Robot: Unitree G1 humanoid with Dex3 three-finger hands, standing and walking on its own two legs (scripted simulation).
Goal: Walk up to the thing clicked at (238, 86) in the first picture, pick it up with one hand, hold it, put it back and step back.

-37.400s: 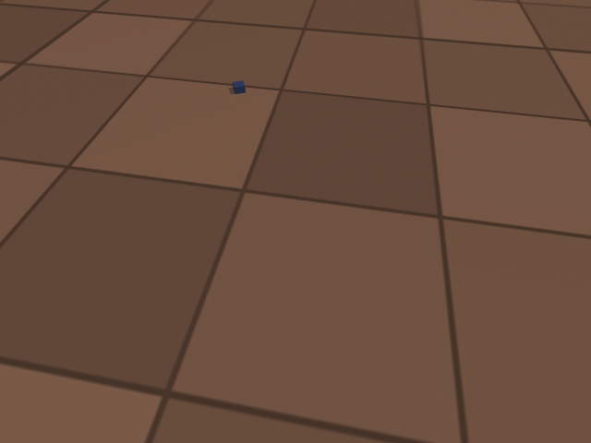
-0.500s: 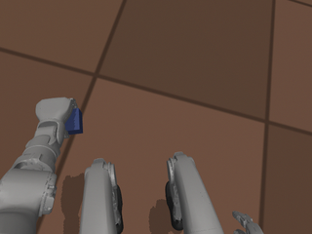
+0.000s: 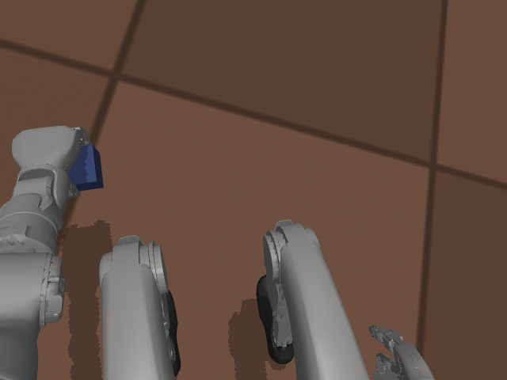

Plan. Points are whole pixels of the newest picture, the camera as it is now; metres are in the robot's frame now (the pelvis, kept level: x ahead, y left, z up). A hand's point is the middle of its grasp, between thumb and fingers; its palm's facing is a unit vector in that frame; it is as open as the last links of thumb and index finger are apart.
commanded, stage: crouch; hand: left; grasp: from above
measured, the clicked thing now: (76, 169) +0.45 +0.27 -0.21
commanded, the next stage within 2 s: lower in 0.44 s
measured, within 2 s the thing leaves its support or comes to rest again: rests again in 1.80 s
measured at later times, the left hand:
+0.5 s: hand (76, 172) +0.45 +0.27 -0.23, palm faces -0.45 -0.06 -0.89, open 9.5 cm
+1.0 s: hand (86, 179) +0.45 +0.27 -0.29, palm faces -0.45 -0.08 -0.89, open 9.5 cm
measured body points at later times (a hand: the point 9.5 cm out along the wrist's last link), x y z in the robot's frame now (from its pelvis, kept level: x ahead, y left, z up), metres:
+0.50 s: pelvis -0.01 +0.00 -0.06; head +0.23 +0.05 +0.32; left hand +0.47 +0.27 -0.18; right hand +0.03 -0.27 -0.17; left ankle +0.08 +0.14 -0.37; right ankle +0.08 -0.13 -0.37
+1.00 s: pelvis +0.00 +0.00 -0.09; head +0.25 +0.06 +0.28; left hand +0.47 +0.27 -0.24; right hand +0.03 -0.28 -0.19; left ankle +0.08 +0.14 -0.37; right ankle +0.08 -0.13 -0.37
